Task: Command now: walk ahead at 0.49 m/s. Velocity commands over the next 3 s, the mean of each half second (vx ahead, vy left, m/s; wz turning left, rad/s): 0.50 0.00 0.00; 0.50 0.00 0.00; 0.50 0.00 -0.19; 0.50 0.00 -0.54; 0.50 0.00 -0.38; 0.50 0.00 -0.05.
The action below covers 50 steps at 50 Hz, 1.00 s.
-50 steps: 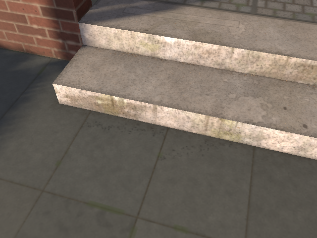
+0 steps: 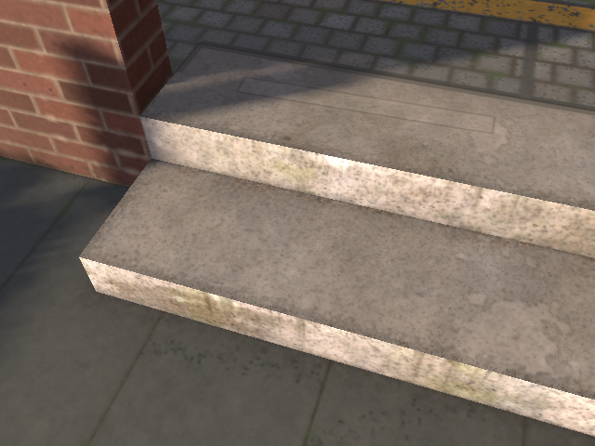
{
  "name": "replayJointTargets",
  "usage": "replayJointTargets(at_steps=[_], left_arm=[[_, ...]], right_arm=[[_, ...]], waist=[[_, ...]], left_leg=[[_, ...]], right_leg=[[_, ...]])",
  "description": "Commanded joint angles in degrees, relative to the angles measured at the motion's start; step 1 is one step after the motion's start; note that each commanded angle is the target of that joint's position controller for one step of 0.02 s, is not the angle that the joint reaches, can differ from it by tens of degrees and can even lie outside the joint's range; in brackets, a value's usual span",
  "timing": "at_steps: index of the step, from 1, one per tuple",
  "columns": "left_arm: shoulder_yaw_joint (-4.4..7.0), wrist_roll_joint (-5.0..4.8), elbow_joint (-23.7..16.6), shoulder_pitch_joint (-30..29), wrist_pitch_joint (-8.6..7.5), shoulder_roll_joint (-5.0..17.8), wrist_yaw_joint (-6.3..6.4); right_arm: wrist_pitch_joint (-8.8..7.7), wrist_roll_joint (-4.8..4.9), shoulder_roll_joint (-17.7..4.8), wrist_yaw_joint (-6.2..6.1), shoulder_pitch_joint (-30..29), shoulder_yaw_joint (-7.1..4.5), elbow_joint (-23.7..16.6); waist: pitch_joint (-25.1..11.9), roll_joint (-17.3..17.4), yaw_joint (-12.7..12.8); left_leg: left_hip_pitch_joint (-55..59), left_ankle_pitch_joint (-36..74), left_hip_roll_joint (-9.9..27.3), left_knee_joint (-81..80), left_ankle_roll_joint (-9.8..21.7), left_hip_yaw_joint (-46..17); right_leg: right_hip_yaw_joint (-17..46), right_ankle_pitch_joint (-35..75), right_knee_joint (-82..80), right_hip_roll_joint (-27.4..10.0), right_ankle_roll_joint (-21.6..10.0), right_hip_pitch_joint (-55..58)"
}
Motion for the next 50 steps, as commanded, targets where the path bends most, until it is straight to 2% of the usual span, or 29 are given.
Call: replayJointTargets(at_steps=[1,6,10,12,14,15,16,17,18,19,20,21,22,25,27,31,32,33,37,38,40,41,42,43,44,45,46,48,50], left_arm=[[0.65,-0.34,-1.57,2.26,-1.02,5.67,0.12],[0.15,0.06,0.50,7.36,-1.15,5.57,0.84],[0.13,0.95,2.36,9.49,-0.96,6.20,1.67],[0.30,1.14,2.71,7.93,-0.90,6.87,1.98],[0.41,0.98,3.11,6.59,-0.67,7.69,1.96],[0.17,0.56,2.59,5.42,-0.76,7.50,1.88],[-0.81,-0.88,0.08,6.07,-0.97,4.19,1.57],[-0.38,-2.07,1.03,10.97,-0.87,3.58,1.36],[0.68,-0.42,0.54,5.82,-0.62,7.72,1.48],[0.46,0.09,-0.89,0.48,-0.83,6.44,1.14],[0.25,0.34,-1.04,-1.36,-0.66,4.84,1.05],[0.36,1.35,-1.39,-2.18,0.03,4.44,0.84],[0.06,1.86,-0.72,-0.75,0.78,2.92,0.48],[0.12,1.98,-1.14,-2.08,1.77,2.11,-0.22],[0.08,2.11,-2.69,-6.83,2.17,2.42,-0.45],[-0.49,1.22,-6.14,-18.00,2.23,2.23,-0.45],[-0.97,0.80,-5.34,-16.38,2.57,0.87,-0.14],[-1.15,0.72,-5.55,-17.54,2.63,1.05,0.07],[-0.63,1.56,-7.64,-22.05,1.90,2.45,0.85],[-0.61,1.28,-7.69,-21.36,1.51,2.22,0.91],[-0.09,0.79,-4.44,-11.50,0.67,2.42,1.68],[0.43,0.68,-1.15,-1.54,-0.05,2.19,1.94],[1.92,1.45,1.83,7.35,-0.34,5.94,2.49],[3.16,2.45,2.32,10.08,-0.35,13.06,2.51],[3.68,1.01,3.11,8.22,0.78,14.17,1.86],[2.72,0.35,2.22,1.89,1.41,8.63,1.53],[1.42,0.30,1.87,-1.02,1.39,3.58,0.94],[-0.15,0.52,3.44,-0.62,0.98,0.10,1.22],[-0.76,0.69,6.06,2.26,0.23,0.28,1.23]], right_arm=[[0.01,0.30,-2.59,0.28,-3.47,-0.42,-3.16],[-0.34,0.86,-1.68,0.47,-12.85,0.13,-5.36],[-1.05,1.00,-2.07,0.29,-17.15,0.12,-6.97],[-1.61,1.02,-2.70,-0.07,-14.74,-0.23,-6.48],[-2.26,0.71,-4.47,-1.11,-2.88,-1.26,-2.59],[-2.90,-0.24,-6.66,-1.79,7.22,-2.20,0.53],[-3.27,-1.88,-12.19,-2.47,16.42,-3.63,1.78],[-2.45,-0.48,-13.47,-1.75,16.56,-4.41,2.58],[-2.04,1.12,-10.45,-1.26,10.71,-3.76,1.80],[-2.35,1.56,-7.03,-1.02,5.43,-2.77,1.17],[-2.72,1.38,-4.58,-0.96,3.18,-2.10,1.40],[-3.18,1.41,-2.95,-1.23,3.42,-1.50,2.37],[-3.49,1.38,-2.01,-1.40,4.13,-1.09,3.45],[-4.57,1.77,-3.50,-1.43,7.83,-1.08,5.85],[-4.62,1.80,-4.60,-1.36,9.58,-1.16,6.60],[-4.44,1.70,-3.97,-1.41,12.74,-0.51,7.85],[-4.22,1.15,-3.66,-1.52,14.69,-0.47,8.43],[-4.05,1.00,-3.55,-1.66,15.54,-0.37,8.71],[-3.38,-0.03,-4.18,-2.73,18.96,-0.46,9.67],[-3.29,-0.13,-4.24,-2.94,18.12,-0.44,9.57],[-3.13,0.12,-4.64,-3.01,15.55,-0.52,9.14],[-3.05,1.62,-6.00,-2.64,13.42,-0.99,9.12],[-3.54,2.70,-5.49,-2.27,10.80,-0.98,8.06],[-4.02,2.54,0.45,-2.09,9.49,0.07,5.27],[-3.38,3.31,1.08,-2.13,18.01,-0.41,5.96],[-2.71,1.70,-0.02,-2.10,14.78,-0.49,5.80],[-2.68,0.67,-0.92,-1.65,9.98,-0.90,4.42],[-1.71,-0.10,1.16,-0.87,7.30,-0.58,2.79],[-0.27,0.17,4.84,-0.51,4.63,0.77,0.21]], waist=[[4.05,-3.22,-0.48],[4.44,-4.50,2.46],[4.76,-5.26,3.02],[3.67,-5.99,0.95],[-2.70,-6.20,-4.13],[-8.20,-5.25,-8.30],[-16.48,2.27,-10.16],[-22.66,12.01,-7.63],[-14.41,2.94,-5.68],[-7.18,0.55,-4.43],[-2.91,-1.59,-2.52],[-1.00,-0.94,-1.00],[-0.91,-0.12,0.15],[-0.80,0.82,1.28],[0.49,1.21,0.63],[2.59,1.89,-1.88],[0.56,3.99,-1.85],[1.24,3.83,-2.30],[3.09,2.28,-3.01],[2.89,2.12,-2.11],[-1.96,2.33,2.09],[-4.69,1.94,6.94],[-8.12,0.45,10.41],[-8.58,-13.21,8.00],[-12.45,-13.06,2.66],[-4.41,-7.61,0.55],[0.69,-4.82,0.78],[2.73,-3.03,-1.67],[3.24,-2.96,-2.96]], left_leg=[[-4.69,6.90,0.94,-6.45,-1.45,1.11],[-3.49,12.05,-1.52,-18.56,-1.71,3.57],[-2.68,6.99,-3.32,-24.26,-0.06,4.25],[2.84,2.30,-5.30,-27.01,1.91,5.06],[17.54,0.14,-9.01,-31.10,4.53,6.54],[32.19,2.27,-6.07,-31.87,6.68,3.56],[49.77,-0.47,9.49,-31.54,11.06,-14.58],[57.54,-0.01,19.44,-38.60,18.41,-38.13],[50.40,-3.74,15.86,-41.03,16.04,-32.32],[41.44,-2.14,13.74,-43.25,14.44,-24.58],[34.44,2.18,11.19,-45.74,12.21,-19.24],[30.19,6.50,8.89,-46.82,10.44,-15.30],[27.93,9.23,7.35,-47.62,9.46,-12.06],[27.01,17.83,5.65,-48.44,9.42,-7.28],[27.21,18.50,4.87,-49.49,9.21,-5.28],[28.12,20.71,2.82,-49.89,7.61,-2.23],[28.81,20.31,3.06,-48.58,7.97,-1.40],[28.95,19.65,3.36,-48.24,8.36,-1.39],[40.81,25.34,8.67,-44.18,10.82,-5.98],[41.29,31.48,8.33,-41.88,10.09,-4.83],[37.92,50.63,5.30,-29.42,7.94,-1.13],[33.27,50.98,2.82,-18.22,6.84,0.63],[21.72,36.00,-0.26,-5.20,4.73,1.06],[6.94,-15.56,-8.62,18.18,2.07,4.82],[-1.37,-16.82,-10.53,28.23,2.22,-3.92],[-6.83,-12.85,-6.35,32.50,2.08,-2.11],[-10.30,-10.42,-5.05,35.80,2.33,-0.38],[-13.93,-8.65,-3.86,43.88,2.59,-0.05],[-20.00,-9.58,-3.68,50.05,2.67,0.72]], right_leg=[[12.04,8.42,-10.47,-16.02,-4.70,-1.73],[9.43,16.68,-8.73,-15.58,-3.03,4.44],[9.07,25.90,-4.64,-17.71,-3.84,11.87],[8.03,37.34,0.01,-18.27,-3.20,13.11],[6.56,50.15,13.59,-17.13,-1.83,12.40],[5.28,42.85,25.01,-15.34,-0.92,4.44],[2.23,19.71,43.94,-10.62,0.76,-12.05],[3.12,-19.75,61.50,-1.29,1.95,-26.32],[7.96,-14.96,62.75,-5.82,0.97,-31.16],[7.84,-10.12,60.18,-7.85,1.08,-31.22],[7.41,-7.58,56.56,-9.83,1.34,-28.99],[7.50,-6.72,53.57,-10.94,1.89,-26.65],[6.94,-6.26,52.07,-11.15,2.47,-24.19],[4.99,-4.00,49.39,-11.19,3.67,-25.15],[3.79,-0.57,45.61,-12.04,4.70,-28.23],[1.48,5.77,31.17,-11.37,6.13,-28.17],[-0.10,4.16,32.23,-10.20,5.98,-25.46],[-0.12,4.12,30.73,-10.31,5.68,-25.02],[0.39,-3.75,32.30,-10.49,2.77,-34.17],[0.19,-5.09,29.76,-9.64,2.03,-31.76],[-1.74,-5.41,22.81,-4.99,0.09,-15.94],[-2.90,3.16,13.88,-3.47,-0.55,-4.23],[1.89,6.82,10.09,-7.43,-1.58,9.81],[24.13,25.05,6.26,-25.91,-4.06,16.14],[38.66,19.38,1.44,-30.53,-11.22,17.35],[34.57,-3.05,-1.34,-28.97,-11.53,10.37],[29.89,-13.19,-3.51,-25.41,-9.79,4.71],[21.90,-8.33,-3.36,-20.99,-6.90,-1.64],[17.45,-3.86,-1.92,-19.19,-5.36,-5.50]])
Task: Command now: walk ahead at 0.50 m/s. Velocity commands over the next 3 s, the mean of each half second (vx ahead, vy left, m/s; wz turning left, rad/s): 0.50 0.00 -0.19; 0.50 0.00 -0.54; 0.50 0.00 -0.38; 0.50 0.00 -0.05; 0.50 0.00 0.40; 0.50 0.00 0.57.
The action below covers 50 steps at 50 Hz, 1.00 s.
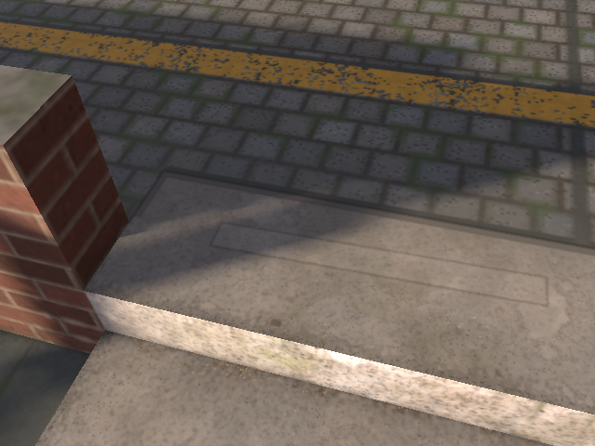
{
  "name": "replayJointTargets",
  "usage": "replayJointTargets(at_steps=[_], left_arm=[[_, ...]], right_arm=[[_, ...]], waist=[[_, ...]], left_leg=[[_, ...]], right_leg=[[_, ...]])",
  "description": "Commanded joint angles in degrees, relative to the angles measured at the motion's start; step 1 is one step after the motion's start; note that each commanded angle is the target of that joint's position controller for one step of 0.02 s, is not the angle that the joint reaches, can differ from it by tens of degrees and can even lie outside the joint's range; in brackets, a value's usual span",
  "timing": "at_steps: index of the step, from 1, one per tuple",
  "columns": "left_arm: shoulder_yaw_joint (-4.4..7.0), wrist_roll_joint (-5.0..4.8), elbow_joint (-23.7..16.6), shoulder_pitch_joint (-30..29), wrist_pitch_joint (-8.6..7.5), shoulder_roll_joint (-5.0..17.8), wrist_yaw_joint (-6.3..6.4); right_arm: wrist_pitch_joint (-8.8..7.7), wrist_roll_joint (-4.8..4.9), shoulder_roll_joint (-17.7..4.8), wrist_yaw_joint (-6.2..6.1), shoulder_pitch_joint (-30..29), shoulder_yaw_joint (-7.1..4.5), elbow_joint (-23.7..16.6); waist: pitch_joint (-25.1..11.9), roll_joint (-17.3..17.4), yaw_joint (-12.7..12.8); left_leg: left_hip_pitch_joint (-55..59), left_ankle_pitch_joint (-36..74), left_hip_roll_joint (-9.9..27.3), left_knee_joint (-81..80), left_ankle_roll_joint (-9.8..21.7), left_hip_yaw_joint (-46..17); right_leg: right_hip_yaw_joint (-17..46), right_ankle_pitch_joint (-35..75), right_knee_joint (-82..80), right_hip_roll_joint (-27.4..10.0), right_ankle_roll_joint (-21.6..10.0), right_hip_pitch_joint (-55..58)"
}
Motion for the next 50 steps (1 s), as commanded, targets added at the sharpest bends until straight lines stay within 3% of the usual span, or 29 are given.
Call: replayJointTargets(at_steps=[1,6,9,12,13,15,16,17,18,19,20,21,23,24,25,28,30,35,38,40,42,43,44,45,46,47,48,49,50], left_arm=[[-0.77,0.19,1.99,6.45,-1.41,2.48,-0.40],[-2.19,-0.42,4.20,11.38,-2.83,3.98,-0.74],[-3.38,-1.39,6.70,15.60,-2.07,2.42,0.78],[-3.78,-2.48,4.59,15.67,-0.51,2.02,2.91],[-3.48,-2.16,2.89,13.29,-0.83,4.62,2.75],[-1.37,-0.89,0.61,13.13,-0.98,12.11,1.96],[0.00,-1.61,-0.19,10.22,-1.23,14.41,1.06],[0.38,-2.56,-2.16,9.58,-2.23,12.05,0.09],[0.38,-2.43,-5.80,9.29,-2.44,6.40,-1.63],[1.21,1.48,-6.56,7.90,-2.14,4.39,-2.77],[1.04,2.79,-10.40,6.05,-1.01,1.15,-2.23],[0.82,3.33,-13.92,0.45,0.14,0.06,-0.83],[-0.26,1.39,-17.03,0.08,1.33,-2.50,0.84],[-0.67,0.56,-16.88,1.45,2.14,-3.34,1.07],[-1.23,-0.31,-17.08,1.00,2.45,-5.07,0.79],[0.24,0.02,-18.23,-2.34,2.96,-0.93,0.37],[-0.07,0.13,-18.78,-5.44,3.71,-3.44,0.90],[-0.56,0.96,-24.67,-18.37,4.02,-2.78,1.52],[-2.60,0.89,-31.90,-30.73,4.00,-5.42,1.54],[-2.81,0.89,-34.38,-33.40,4.27,-4.15,1.20],[-3.64,-0.49,-33.61,-30.29,4.78,-3.99,-1.37],[-3.09,-0.77,-31.55,-26.39,5.13,-3.78,-1.78],[-2.50,-1.08,-29.67,-20.58,5.55,-3.20,-1.77],[-1.17,-1.41,-27.61,-10.89,5.26,0.10,-1.46],[0.25,-1.39,-25.88,-2.04,4.61,3.42,-1.63],[2.76,-1.41,-25.93,-1.09,4.62,11.11,-0.92],[5.10,-1.86,-26.28,-5.31,5.88,15.49,-0.50],[5.29,-0.55,-27.16,-9.02,5.81,15.56,-0.37],[4.59,-0.88,-24.18,-7.85,5.01,12.86,-0.37]], right_arm=[[1.46,-0.35,4.14,0.36,-2.88,1.85,-6.40],[2.67,0.07,4.89,-2.63,-17.10,4.48,-17.55],[2.02,-0.17,5.37,-2.12,-26.77,6.52,-25.27],[2.59,0.54,5.26,-0.44,-24.51,7.44,-25.25],[2.38,1.53,6.06,-0.49,-20.68,7.51,-24.12],[2.30,1.94,0.70,-1.00,-8.37,4.81,-20.11],[1.62,1.70,-1.43,-0.84,0.64,3.62,-17.67],[0.57,0.18,-5.43,-0.84,7.08,1.85,-14.81],[1.12,-0.77,-12.78,-0.94,10.20,-0.90,-12.44],[2.31,0.85,-12.99,-0.73,4.53,-1.68,-11.42],[1.52,1.84,-9.51,-0.15,-4.69,-1.08,-10.88],[0.48,1.44,-4.42,-0.12,-7.17,-0.16,-8.44],[-1.20,-0.62,3.81,-0.44,-4.51,1.60,-2.55],[-1.94,-1.11,4.95,-0.31,-2.92,1.54,-0.20],[-2.57,-1.08,4.95,-0.42,-0.96,1.38,0.97],[-3.80,-0.26,0.88,-0.25,2.08,0.82,1.32],[-4.70,-0.79,-1.23,0.16,9.65,0.35,3.73],[-4.98,-1.53,-2.27,-0.06,16.59,0.55,4.15],[-4.98,-1.04,-2.24,-0.94,21.15,0.74,5.35],[-4.27,-0.89,-2.33,-2.30,22.76,0.82,5.93],[-2.82,0.80,-4.31,-3.88,18.35,0.49,3.79],[-2.83,1.98,-5.96,-4.49,18.04,0.52,1.93],[-2.72,2.18,-10.43,-5.04,17.89,-0.53,1.07],[-2.27,3.03,-13.83,-4.40,16.54,-1.45,-0.60],[-2.32,3.98,-15.84,-2.80,13.86,-1.93,-2.99],[-3.49,3.72,-13.11,-0.69,11.26,-1.66,-8.92],[-4.44,1.70,-11.38,1.89,3.33,-2.54,-12.37],[-4.92,0.73,-7.54,2.80,3.48,-2.09,-16.56],[-4.27,0.92,-4.91,1.81,1.63,-1.47,-17.21]], waist=[[5.61,-4.04,-1.56],[7.31,-7.43,-0.55],[7.89,-4.62,0.82],[1.19,-0.43,2.58],[-2.54,-4.40,-0.05],[-14.73,-12.36,-6.61],[-20.04,-17.04,-11.22],[-24.55,-11.74,-12.68],[-26.20,5.11,-11.02],[-23.93,5.93,-7.52],[-12.09,1.31,-0.89],[-0.98,-4.86,0.77],[5.55,-6.36,5.45],[5.53,-5.31,6.18],[5.12,-3.04,5.94],[3.16,-2.76,4.01],[1.15,1.77,1.77],[3.98,0.77,0.22],[7.47,0.75,-0.72],[7.23,2.34,-1.22],[4.35,0.58,0.23],[1.37,-0.98,0.81],[-2.81,2.98,3.40],[-8.52,8.23,8.30],[-15.97,12.29,12.21],[-20.02,0.96,11.69],[-22.55,-8.11,9.85],[-21.33,-4.23,5.18],[-14.68,-0.57,3.81]], left_leg=[[-24.36,-1.28,1.51,15.32,0.19,0.73],[-43.80,-8.01,2.08,26.95,0.90,1.79],[-45.19,-10.18,5.00,13.57,1.21,4.82],[-15.32,-4.42,2.09,-14.60,-0.05,12.36],[-3.73,-3.73,-0.52,-22.07,0.71,12.55],[8.20,-7.89,-6.27,-29.28,1.83,11.62],[15.62,-7.42,-5.30,-34.51,3.92,5.95],[26.59,-13.38,2.91,-41.58,7.27,-8.80],[35.45,-17.90,17.98,-64.84,12.82,-41.50],[30.56,-28.66,20.48,-79.80,12.64,-58.97],[18.81,-36.54,21.89,-80.21,11.13,-50.15],[9.62,-34.78,20.75,-78.35,8.35,-40.17],[3.65,-16.51,16.55,-76.13,3.12,-20.02],[4.95,-10.77,15.23,-76.69,1.01,-13.79],[6.47,-5.98,14.06,-77.15,-0.31,-9.48],[14.48,5.95,13.76,-81.14,-1.23,-0.45],[22.97,14.34,14.18,-78.63,-0.67,1.17],[33.68,6.26,15.45,-80.85,0.69,2.59],[37.99,15.58,15.91,-85.33,-1.87,5.97],[40.62,18.15,14.85,-88.22,-1.00,8.22],[33.75,35.43,13.14,-93.66,1.36,15.69],[33.95,66.46,14.89,-88.12,1.93,17.38],[37.78,91.87,17.27,-79.61,1.66,17.43],[38.60,108.73,18.30,-65.42,1.88,16.43],[35.53,105.26,17.06,-48.17,0.85,16.11],[13.80,69.62,9.30,-23.71,-3.08,13.90],[1.40,8.94,-4.42,-1.90,-6.05,4.00],[-5.07,10.81,-1.17,6.10,-4.51,-7.00],[-6.64,11.22,-0.26,9.00,-4.24,-5.83]], right_leg=[[17.95,2.85,-13.91,-16.28,-6.32,1.75],[18.31,-0.24,-18.41,-17.96,-7.00,2.71],[15.77,2.07,-21.66,-14.57,-4.67,5.30],[10.45,35.98,-28.55,-11.70,-6.65,2.13],[8.18,61.84,-23.94,-12.64,-6.06,3.23],[9.40,95.77,-6.21,-16.08,-6.07,15.88],[9.30,99.01,5.93,-17.25,-5.39,18.68],[9.14,84.43,22.19,-13.78,-4.15,8.72],[7.92,32.32,46.44,-1.23,-0.74,-10.10],[14.77,6.51,68.52,0.64,-0.54,-18.19],[14.32,7.20,77.65,-3.09,-0.55,-24.45],[11.31,6.71,79.00,-5.03,-1.24,-29.57],[12.56,4.30,77.44,-7.31,-2.77,-33.09],[12.94,3.92,77.26,-6.99,-3.37,-34.91],[14.56,5.74,76.93,-6.13,-3.47,-36.42],[11.70,10.88,71.70,-4.69,-1.79,-40.97],[7.89,7.15,85.71,-2.10,-1.92,-50.80],[7.90,-1.97,90.22,-2.45,-3.20,-67.69],[3.81,-9.26,84.26,-4.42,-3.23,-73.02],[0.61,-13.38,75.87,-5.24,-3.10,-70.58],[-6.69,-13.16,51.42,-5.85,-5.05,-45.87],[-12.37,-15.22,47.48,-1.18,-5.76,-34.57],[-14.33,-16.61,45.46,2.26,-6.15,-29.00],[-12.92,-16.19,41.39,5.47,-7.82,-18.92],[-2.70,-13.52,32.69,5.93,-10.49,-5.60],[25.88,-28.09,19.74,-4.10,-15.92,8.07],[58.47,-32.04,-3.64,-12.63,-18.75,10.02],[62.02,-33.28,-7.43,-14.60,-16.32,9.31],[57.96,-29.08,-7.93,-14.83,-14.67,2.04]])
Over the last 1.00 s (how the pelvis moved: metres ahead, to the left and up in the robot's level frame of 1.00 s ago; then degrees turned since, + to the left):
0.53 0.01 -0.01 0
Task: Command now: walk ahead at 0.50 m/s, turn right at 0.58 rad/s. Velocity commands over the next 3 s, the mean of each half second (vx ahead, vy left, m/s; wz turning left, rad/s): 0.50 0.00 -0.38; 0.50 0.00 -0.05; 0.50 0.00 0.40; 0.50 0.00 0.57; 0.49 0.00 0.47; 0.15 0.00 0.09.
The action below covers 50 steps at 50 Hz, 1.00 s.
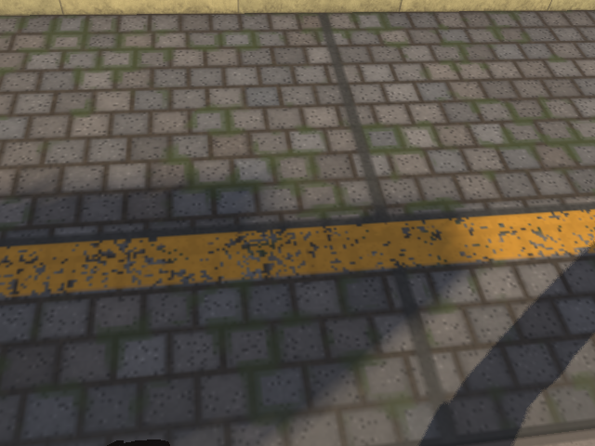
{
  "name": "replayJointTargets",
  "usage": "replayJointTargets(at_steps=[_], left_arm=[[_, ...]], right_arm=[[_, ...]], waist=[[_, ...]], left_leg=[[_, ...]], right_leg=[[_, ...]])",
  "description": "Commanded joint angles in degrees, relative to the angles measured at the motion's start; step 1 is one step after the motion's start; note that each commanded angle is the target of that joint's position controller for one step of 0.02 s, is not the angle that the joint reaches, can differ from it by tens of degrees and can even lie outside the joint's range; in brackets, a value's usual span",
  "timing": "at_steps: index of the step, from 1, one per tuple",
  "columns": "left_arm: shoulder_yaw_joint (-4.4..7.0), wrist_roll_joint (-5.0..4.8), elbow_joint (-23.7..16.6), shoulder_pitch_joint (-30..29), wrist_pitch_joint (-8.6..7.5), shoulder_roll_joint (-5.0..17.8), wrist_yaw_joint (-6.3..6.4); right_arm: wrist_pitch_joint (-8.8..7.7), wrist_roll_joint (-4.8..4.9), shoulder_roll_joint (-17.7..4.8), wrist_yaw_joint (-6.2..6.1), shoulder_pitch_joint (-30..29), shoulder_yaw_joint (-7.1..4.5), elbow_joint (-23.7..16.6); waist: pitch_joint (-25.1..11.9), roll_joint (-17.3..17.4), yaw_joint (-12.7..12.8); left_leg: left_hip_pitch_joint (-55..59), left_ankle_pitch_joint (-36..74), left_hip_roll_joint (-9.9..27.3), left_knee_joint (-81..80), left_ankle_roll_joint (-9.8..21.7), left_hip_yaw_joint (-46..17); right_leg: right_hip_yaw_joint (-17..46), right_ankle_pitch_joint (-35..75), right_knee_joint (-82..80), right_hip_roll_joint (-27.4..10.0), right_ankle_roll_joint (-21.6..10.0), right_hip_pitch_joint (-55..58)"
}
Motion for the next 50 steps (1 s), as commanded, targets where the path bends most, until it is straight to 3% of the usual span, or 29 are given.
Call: replayJointTargets(at_steps=[1,2,3,4,5,6,7,9,11,15,19,21,22,23,24,25,26,27,28,29,31,35,40,43,46,48,50], left_arm=[[3.97,0.89,1.42,7.77,-2.10,8.48,0.87],[2.96,1.67,2.83,6.51,-3.61,5.18,0.90],[2.59,2.35,3.98,6.68,-4.71,3.97,0.75],[2.53,1.81,5.33,7.66,-5.59,4.57,0.47],[2.65,1.44,7.24,9.09,-6.27,5.28,0.18],[2.74,1.04,5.47,7.81,-6.69,6.51,0.22],[2.40,0.52,4.67,7.84,-7.10,6.34,0.17],[2.61,0.30,5.33,12.31,-7.84,8.00,0.72],[2.89,-0.29,6.35,19.41,-8.18,8.60,1.47],[3.23,0.19,6.50,25.34,-7.47,9.29,2.23],[3.15,0.57,6.29,24.41,-7.50,10.01,2.09],[3.31,0.67,6.19,22.39,-7.89,11.50,2.04],[3.38,0.85,6.48,22.81,-7.92,12.07,2.10],[3.48,1.43,6.65,22.51,-7.88,12.74,2.06],[3.54,1.26,6.13,20.84,-8.00,12.88,1.84],[2.70,1.40,4.20,20.68,-8.04,9.85,1.42],[1.77,-1.77,3.97,30.97,-7.20,5.38,1.24],[2.16,0.97,4.68,28.24,-6.89,9.49,1.62],[2.18,0.97,3.12,21.80,-6.85,9.28,1.40],[1.92,1.17,2.14,17.86,-6.86,9.22,1.08],[1.69,1.94,0.96,16.73,-5.55,8.32,-0.13],[0.79,2.91,0.83,14.90,-4.18,6.14,-1.09],[-0.55,2.13,-2.24,2.96,-4.25,4.29,-1.46],[-0.82,1.71,-3.53,-2.98,-4.48,4.20,-1.44],[-0.58,1.44,-4.79,-6.48,-4.89,4.78,-1.19],[-0.26,1.51,-5.17,-6.42,-5.19,5.37,-1.08],[0.49,1.87,-3.13,1.22,-5.77,6.49,-0.43]], right_arm=[[-1.60,-1.03,-3.33,-0.51,-7.58,-1.11,-14.27],[-0.99,-2.10,-1.57,-1.72,-7.71,-0.15,-15.76],[-0.35,-2.49,-0.57,-2.37,-7.00,0.36,-16.73],[0.81,-3.57,0.87,-2.97,-6.72,1.35,-18.18],[1.89,-3.50,1.02,-3.27,-7.65,1.62,-18.26],[2.67,-3.84,-0.83,-3.23,-7.78,1.66,-19.08],[2.88,-3.83,-3.30,-3.17,-9.37,0.94,-18.29],[3.34,-3.91,-5.01,-2.40,-14.51,0.87,-19.37],[3.21,-3.66,-4.38,-1.16,-19.35,1.19,-19.89],[2.84,-2.38,-3.60,0.87,-28.15,1.58,-20.61],[2.47,-1.39,-5.59,1.44,-31.48,0.95,-21.09],[2.50,-1.08,-7.12,0.85,-26.74,0.19,-19.45],[2.40,-1.15,-8.95,0.18,-22.60,-0.69,-18.05],[2.11,-0.91,-10.46,-0.60,-15.99,-1.55,-16.11],[1.45,-1.07,-11.38,-1.52,-7.95,-2.11,-14.09],[1.08,-2.68,-14.32,-2.45,0.45,-2.85,-13.13],[1.02,-3.99,-18.18,-1.93,0.35,-3.92,-12.35],[1.57,-1.52,-13.25,-0.95,-1.41,-3.28,-13.18],[1.36,-1.14,-10.68,-0.94,-6.94,-2.59,-13.45],[1.06,-1.38,-8.57,-0.83,-8.47,-2.08,-13.27],[0.36,-0.80,-8.20,-1.15,-7.03,-1.77,-11.29],[-1.18,-0.31,-8.97,-1.00,-2.83,-1.62,-8.45],[-0.75,-0.07,-9.79,-0.46,0.80,-1.70,-6.41],[-0.59,0.19,-10.50,-0.69,3.98,-1.75,-4.94],[-0.06,-0.27,-10.95,-1.01,5.91,-1.75,-3.69],[0.28,-0.59,-11.25,-1.34,5.76,-1.84,-3.07],[0.59,-0.67,-12.48,-1.59,4.44,-2.13,-2.89]], waist=[[-6.39,7.84,1.35],[-2.26,8.38,-1.75],[-1.86,5.49,-2.78],[-1.56,4.57,-4.91],[-0.47,4.17,-5.03],[0.25,4.63,-5.80],[-0.71,5.87,-4.90],[-1.83,3.65,-1.85],[-3.61,1.48,2.80],[-4.01,-2.43,7.70],[-1.74,-4.10,6.75],[-3.02,-3.84,3.98],[-4.51,-4.53,2.52],[-6.64,-4.22,-0.62],[-9.79,-3.37,-4.88],[-16.61,0.98,-7.33],[-23.92,19.14,-1.48],[-22.31,9.57,-1.77],[-12.52,5.52,-0.18],[-7.96,1.43,0.03],[-3.71,3.30,1.95],[-1.94,6.10,2.50],[0.63,6.66,-0.20],[1.19,5.77,-2.48],[1.82,5.64,-3.41],[1.92,5.56,-2.66],[-1.76,5.96,1.18]], left_leg=[[-30.38,1.24,-4.40,31.23,1.68,-8.11],[-31.86,-0.96,-3.26,31.05,2.27,-8.37],[-34.68,-4.64,-3.45,36.54,3.09,-8.17],[-36.07,-5.01,-2.00,34.35,3.33,-9.12],[-38.55,-5.28,-1.82,32.60,3.71,-8.58],[-35.38,-5.18,-0.06,19.73,2.40,-8.11],[-33.68,-2.00,0.80,13.38,1.62,-6.37],[-33.77,3.01,0.99,2.09,0.62,-3.01],[-35.24,7.58,0.71,-7.85,0.85,-0.99],[-35.42,10.46,-2.06,-25.98,1.21,1.01],[-27.44,9.53,-4.23,-37.19,2.94,1.10],[-16.28,6.82,-7.27,-42.42,4.65,1.47],[-11.23,4.29,-9.07,-43.52,5.14,1.86],[-5.49,2.90,-9.82,-46.17,6.09,1.40],[5.53,6.85,-6.77,-49.16,7.63,-0.99],[19.97,5.50,3.07,-44.26,9.93,-9.55],[36.38,11.93,19.87,-45.72,21.52,-37.75],[30.02,5.23,16.65,-52.95,20.13,-44.39],[20.25,1.48,14.37,-56.14,18.48,-35.30],[14.04,3.42,12.12,-57.84,16.94,-29.23],[7.06,8.91,8.02,-60.51,14.45,-21.18],[5.74,14.64,4.86,-64.28,13.00,-14.03],[5.61,19.26,1.58,-65.59,10.01,-7.79],[9.25,22.26,2.70,-64.87,8.98,-7.46],[14.75,23.56,4.85,-62.91,9.53,-8.28],[16.89,28.68,5.93,-60.00,9.50,-9.10],[17.22,40.57,5.08,-50.85,8.46,-8.67]], right_leg=[[55.88,-9.31,-47.86,-16.22,-5.99,26.23],[48.49,0.92,-44.31,-13.69,-5.30,19.28],[43.84,6.43,-44.68,-12.59,-4.87,18.40],[37.56,12.79,-43.33,-10.72,-3.25,17.34],[32.42,15.26,-43.69,-8.94,-1.97,17.40],[29.36,16.84,-45.34,-7.67,-1.51,15.30],[27.71,22.96,-46.41,-6.49,-0.41,16.77],[26.45,34.18,-49.01,-6.21,1.04,21.97],[27.33,44.63,-50.65,-7.82,2.80,32.60],[27.43,46.18,-54.42,-9.23,3.51,48.18],[27.08,51.29,-56.07,-12.38,3.06,52.29],[25.43,62.13,-52.27,-12.62,4.47,51.76],[25.41,68.91,-47.95,-12.95,5.40,52.94],[24.93,72.79,-39.76,-12.59,6.04,53.77],[23.90,67.39,-29.82,-11.47,6.48,48.82],[22.55,48.37,-15.48,-8.87,5.97,38.61],[16.72,-2.63,7.87,1.57,10.16,17.67],[18.93,-0.48,11.49,-0.70,8.91,14.35],[19.41,5.66,10.00,-2.84,9.22,13.03],[18.49,7.45,7.90,-4.37,9.14,13.05],[17.33,7.86,4.06,-6.47,9.39,13.91],[13.51,9.90,-3.81,-8.92,10.34,11.07],[9.90,22.33,-21.62,-10.72,11.12,9.90],[8.40,26.38,-29.64,-9.75,10.82,11.39],[8.11,24.71,-33.94,-9.09,9.59,11.51],[8.17,20.84,-36.57,-7.83,8.20,14.38],[7.71,16.53,-40.58,-4.61,6.41,24.88]])
Over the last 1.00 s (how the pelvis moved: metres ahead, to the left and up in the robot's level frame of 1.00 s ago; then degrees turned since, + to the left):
0.56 -0.08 0.19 -24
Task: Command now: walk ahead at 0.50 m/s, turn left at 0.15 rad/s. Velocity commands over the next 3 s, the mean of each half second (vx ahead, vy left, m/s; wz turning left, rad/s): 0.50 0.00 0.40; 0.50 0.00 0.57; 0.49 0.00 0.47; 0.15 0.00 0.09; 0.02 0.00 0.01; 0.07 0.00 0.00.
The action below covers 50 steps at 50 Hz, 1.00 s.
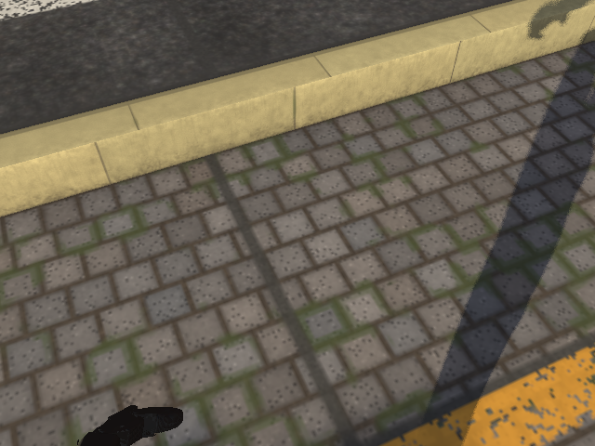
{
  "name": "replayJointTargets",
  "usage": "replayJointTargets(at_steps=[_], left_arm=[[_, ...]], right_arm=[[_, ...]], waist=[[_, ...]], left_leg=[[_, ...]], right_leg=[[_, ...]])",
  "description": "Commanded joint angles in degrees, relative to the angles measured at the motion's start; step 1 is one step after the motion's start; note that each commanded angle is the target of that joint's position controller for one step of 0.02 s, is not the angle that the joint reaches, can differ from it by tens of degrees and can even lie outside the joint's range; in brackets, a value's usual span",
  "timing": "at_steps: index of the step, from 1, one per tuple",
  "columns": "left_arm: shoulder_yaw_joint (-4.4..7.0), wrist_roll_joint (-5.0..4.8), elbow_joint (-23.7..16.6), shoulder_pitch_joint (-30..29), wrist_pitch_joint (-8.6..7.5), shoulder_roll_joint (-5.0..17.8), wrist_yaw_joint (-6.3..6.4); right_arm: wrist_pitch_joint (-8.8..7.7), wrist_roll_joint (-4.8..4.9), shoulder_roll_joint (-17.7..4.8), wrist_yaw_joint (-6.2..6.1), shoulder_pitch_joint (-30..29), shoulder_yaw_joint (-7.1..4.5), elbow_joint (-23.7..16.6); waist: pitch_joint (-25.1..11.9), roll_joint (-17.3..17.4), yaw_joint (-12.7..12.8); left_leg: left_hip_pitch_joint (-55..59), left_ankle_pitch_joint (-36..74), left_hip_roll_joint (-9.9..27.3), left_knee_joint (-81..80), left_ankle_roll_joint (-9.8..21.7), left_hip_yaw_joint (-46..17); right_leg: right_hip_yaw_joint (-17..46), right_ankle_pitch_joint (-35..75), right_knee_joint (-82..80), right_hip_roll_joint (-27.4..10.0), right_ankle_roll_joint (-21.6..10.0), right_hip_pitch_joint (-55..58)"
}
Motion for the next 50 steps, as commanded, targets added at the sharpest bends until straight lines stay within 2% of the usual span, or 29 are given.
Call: replayJointTargets(at_steps=[1,2,3,4,5,6,8,10,12,17,20,24,26,27,28,29,30,31,32,33,34,35,36,38,40,43,46,50], left_arm=[[2.94,0.98,-0.15,12.07,-1.99,7.18,1.31],[4.10,2.50,1.18,22.13,-2.52,11.40,2.25],[5.33,3.13,1.27,23.85,-2.18,16.32,2.39],[4.84,0.94,0.88,22.49,-1.22,12.54,2.29],[3.82,0.25,1.17,18.10,-1.17,9.32,2.27],[3.30,-0.06,1.71,15.58,-1.60,7.22,1.97],[2.94,-0.48,2.85,14.42,-2.32,5.71,2.18],[3.06,-0.70,3.75,15.24,-3.41,5.97,2.08],[3.50,-0.90,4.73,16.07,-3.91,7.16,2.08],[3.75,-0.52,7.02,19.26,-3.60,7.88,2.00],[3.98,-0.45,8.12,21.14,-3.46,8.87,2.22],[4.42,-0.35,10.10,23.79,-2.52,10.42,2.83],[4.55,-0.27,10.62,23.53,-1.85,11.56,3.16],[4.78,-0.19,10.86,23.20,-1.45,12.68,3.34],[5.02,-0.13,10.86,22.72,-0.89,13.79,3.40],[5.00,-0.38,10.39,21.93,-0.44,14.11,3.36],[4.06,-1.04,8.01,22.86,-0.54,10.94,3.03],[3.63,-1.04,3.83,21.27,-1.15,7.80,2.04],[3.98,-0.35,2.15,14.70,-1.67,10.68,1.70],[3.37,-1.14,1.62,12.65,-2.35,9.11,1.51],[3.12,-1.07,2.40,13.94,-2.72,8.60,1.61],[3.15,-0.06,2.31,14.26,-2.05,8.57,1.61],[3.08,0.82,3.01,16.21,-0.90,8.48,1.54],[3.06,1.35,2.99,16.77,0.90,8.12,1.17],[2.88,1.18,1.96,13.73,1.52,7.57,0.95],[2.75,0.97,-0.30,6.06,1.55,7.68,0.89],[2.43,0.63,-1.83,0.34,1.23,7.55,0.61],[1.99,0.08,-4.26,-5.94,0.36,7.84,0.26]], right_arm=[[-0.07,0.19,-9.62,-0.54,-0.43,-2.19,-2.25],[-0.23,0.70,-7.96,-0.42,-1.62,-1.65,-4.55],[0.09,2.46,-1.89,-0.29,4.98,-0.32,-6.34],[0.90,0.35,-8.68,-0.79,1.95,-2.14,-4.99],[1.10,0.00,-7.97,-0.46,-2.97,-2.29,-6.40],[1.21,-0.14,-6.36,-0.02,-4.90,-1.87,-6.75],[2.72,-1.27,-5.63,0.82,-3.65,-1.98,-5.87],[3.85,-1.46,-4.99,1.53,-3.91,-2.15,-5.92],[4.29,-1.46,-4.64,1.99,-7.25,-2.23,-7.01],[4.36,-1.18,-3.89,2.54,-16.51,-1.87,-9.71],[4.14,-1.25,-3.36,3.20,-22.81,-1.28,-11.78],[4.05,-1.62,-3.91,3.79,-27.61,-1.22,-14.25],[4.14,-1.74,-4.49,3.59,-26.37,-1.62,-14.45],[4.16,-1.95,-5.19,3.31,-23.86,-2.02,-14.04],[3.92,-2.06,-6.26,2.97,-18.66,-2.67,-12.70],[3.31,-2.52,-7.81,2.32,-9.54,-3.66,-9.83],[3.12,-3.09,-13.76,1.36,-2.18,-5.55,-8.25],[3.43,-0.96,-19.08,0.98,-5.11,-6.87,-9.48],[4.04,-0.18,-18.11,0.67,-4.22,-6.69,-9.97],[4.03,-0.12,-15.60,0.07,-6.34,-5.97,-8.88],[3.79,-0.04,-12.51,-0.13,-8.40,-5.03,-8.46],[3.38,0.29,-10.79,-0.21,-10.46,-4.39,-8.46],[2.98,0.46,-9.64,-0.13,-12.28,-3.93,-9.09],[1.90,0.70,-9.88,0.26,-11.58,-3.81,-8.89],[1.53,0.51,-11.30,0.37,-9.71,-4.15,-8.30],[1.56,0.59,-11.52,0.35,-6.05,-4.20,-7.42],[1.56,0.60,-11.89,0.19,-2.95,-4.35,-6.83],[1.69,-0.11,-12.63,-0.36,0.15,-4.51,-6.45]], waist=[[-6.22,3.31,9.75],[-13.77,-1.27,13.69],[-20.67,-12.86,10.41],[-17.67,-3.85,11.26],[-8.85,-1.55,9.21],[-4.43,-0.99,7.76],[-1.20,-3.72,4.95],[-1.01,-3.34,3.97],[0.22,-2.60,3.78],[2.71,-2.21,5.50],[3.71,-2.56,7.36],[4.86,-2.38,8.66],[3.33,-3.67,7.50],[1.37,-4.54,6.13],[-1.87,-4.47,3.69],[-7.23,-1.97,-0.56],[-14.28,5.52,-2.82],[-18.03,17.33,0.57],[-15.98,7.02,-2.02],[-8.91,4.18,-0.18],[-4.17,0.90,2.88],[-2.42,0.81,5.15],[-2.64,1.47,6.74],[-3.00,2.19,7.54],[-1.70,2.49,6.97],[0.62,3.76,4.38],[0.78,4.56,1.97],[1.35,4.94,-0.22]], left_leg=[[-5.37,51.11,13.33,18.00,4.15,-5.58],[-16.41,33.86,10.87,32.99,3.18,-3.95],[-36.15,-7.49,1.27,53.11,0.99,0.36],[-41.44,-8.72,2.75,58.27,1.54,-4.64],[-42.56,-3.39,5.00,57.57,1.51,-5.95],[-41.05,0.05,6.92,54.45,1.20,-5.82],[-36.57,2.35,8.68,51.25,-0.10,-5.36],[-36.10,4.35,8.86,51.12,-0.88,-5.02],[-39.73,8.00,9.74,49.99,-1.56,-4.82],[-44.95,17.47,10.31,39.97,-2.36,-3.33],[-43.13,21.45,10.05,30.91,-1.40,-0.25],[-41.66,16.36,8.56,23.69,1.46,3.57],[-37.12,10.38,5.50,21.69,3.62,5.93],[-33.44,6.92,3.27,21.39,4.86,7.08],[-27.55,4.39,0.79,19.91,6.27,7.34],[-15.23,6.65,-1.07,15.14,8.00,6.26],[2.20,-2.04,9.86,12.71,12.19,-9.89],[13.73,1.72,23.50,4.09,19.85,-42.18],[12.98,7.86,23.48,1.33,19.28,-41.10],[6.28,13.80,22.59,1.76,18.07,-32.64],[-2.00,20.65,19.67,1.22,15.11,-26.85],[-7.23,24.43,16.61,0.57,13.36,-22.87],[-10.57,26.48,14.69,-0.36,12.59,-20.09],[-13.11,29.32,12.66,-1.52,12.89,-18.05],[-14.35,27.52,11.44,-3.00,12.61,-17.31],[-12.55,24.45,10.51,-3.87,11.27,-18.22],[-8.87,25.32,10.28,-2.37,10.16,-19.29],[-4.55,30.83,11.16,1.47,9.76,-21.83]], right_leg=[[0.22,-1.93,-5.82,2.79,-3.53,20.66],[12.28,-6.80,-6.29,-8.95,-6.62,35.74],[37.92,-8.22,-10.27,-25.83,-14.08,49.82],[41.85,-13.48,-14.11,-24.46,-13.78,44.78],[32.05,-13.57,-16.02,-21.50,-11.56,36.82],[24.76,-9.90,-18.84,-18.62,-9.45,30.16],[15.22,-4.88,-22.30,-14.44,-5.91,22.44],[10.90,0.23,-24.07,-13.72,-5.83,20.78],[7.01,1.69,-25.80,-13.54,-5.99,21.32],[-1.43,6.58,-26.01,-11.95,-5.21,24.17],[-5.05,9.06,-25.39,-12.45,-4.53,26.49],[-8.10,16.73,-21.73,-14.48,-3.56,33.64],[-10.20,31.90,-15.55,-14.83,-2.74,36.16],[-11.06,41.15,-10.11,-15.05,-2.34,37.04],[-11.82,45.73,-1.28,-14.80,-2.13,36.80],[-13.09,40.40,11.95,-13.38,-0.80,31.87],[-13.30,20.43,30.23,-10.71,1.46,15.56],[-6.70,-24.99,49.66,2.35,4.76,-6.40],[3.69,-21.71,51.42,0.15,4.33,-13.14],[4.17,-16.65,48.94,-2.54,3.88,-14.15],[4.16,-13.75,42.29,-4.66,3.65,-10.66],[4.68,-13.63,38.44,-5.69,4.06,-7.35],[4.68,-13.26,36.42,-5.96,4.58,-3.88],[3.88,-12.69,33.51,-5.51,5.57,-2.61],[3.25,-9.12,29.13,-5.32,6.42,-4.53],[3.39,-2.06,20.51,-5.06,7.24,-8.84],[3.78,3.23,13.16,-3.69,7.19,-9.95],[3.71,3.52,5.85,-1.30,6.44,-9.13]])
Over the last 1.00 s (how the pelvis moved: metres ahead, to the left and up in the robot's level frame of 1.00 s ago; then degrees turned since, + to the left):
0.60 -0.03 0.11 -11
